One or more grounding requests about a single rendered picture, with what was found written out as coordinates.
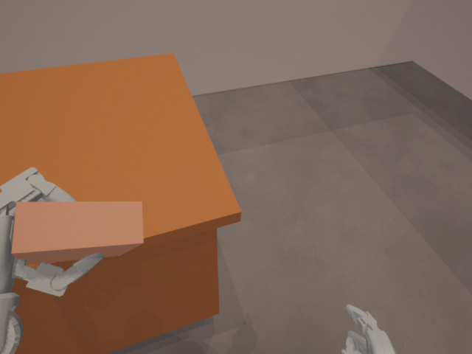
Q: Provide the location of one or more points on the table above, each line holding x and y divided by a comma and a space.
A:
120, 130

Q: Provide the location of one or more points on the robot right hand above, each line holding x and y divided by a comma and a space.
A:
376, 342

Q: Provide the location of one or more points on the robot left hand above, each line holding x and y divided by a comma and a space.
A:
30, 186

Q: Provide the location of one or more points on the sponge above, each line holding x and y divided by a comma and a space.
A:
71, 230

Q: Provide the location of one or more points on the left robot forearm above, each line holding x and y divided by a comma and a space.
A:
11, 326

